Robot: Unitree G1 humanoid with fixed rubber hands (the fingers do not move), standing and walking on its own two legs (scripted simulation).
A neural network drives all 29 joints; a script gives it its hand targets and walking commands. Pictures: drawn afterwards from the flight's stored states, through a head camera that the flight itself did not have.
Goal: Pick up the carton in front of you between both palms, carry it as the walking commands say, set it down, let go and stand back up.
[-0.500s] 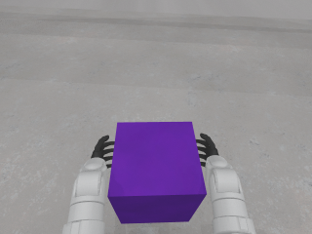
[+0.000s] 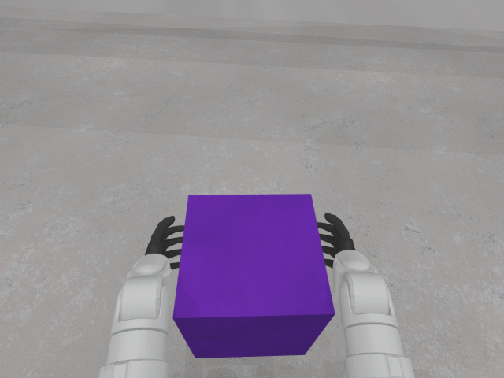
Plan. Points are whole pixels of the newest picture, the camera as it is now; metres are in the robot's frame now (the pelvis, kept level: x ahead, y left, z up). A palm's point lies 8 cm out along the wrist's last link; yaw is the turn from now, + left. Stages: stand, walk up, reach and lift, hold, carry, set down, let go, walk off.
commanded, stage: carry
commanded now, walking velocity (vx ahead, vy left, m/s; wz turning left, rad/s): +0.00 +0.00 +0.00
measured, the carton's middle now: (250, 280) +0.29 +0.00 -0.04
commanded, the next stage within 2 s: hold in 0.16 s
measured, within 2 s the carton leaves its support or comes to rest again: neither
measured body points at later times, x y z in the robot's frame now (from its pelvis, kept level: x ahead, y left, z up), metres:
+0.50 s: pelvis -0.02 -0.02 +0.01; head -0.05 -0.03 +0.46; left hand +0.25 +0.18 +0.04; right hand +0.30 -0.12 +0.04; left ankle -0.02 +0.09 -0.73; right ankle +0.05 -0.14 -0.73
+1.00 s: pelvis -0.03 -0.05 -0.01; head -0.01 -0.05 +0.44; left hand +0.29 +0.16 +0.01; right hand +0.34 -0.14 +0.01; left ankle -0.02 +0.09 -0.73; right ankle +0.05 -0.14 -0.73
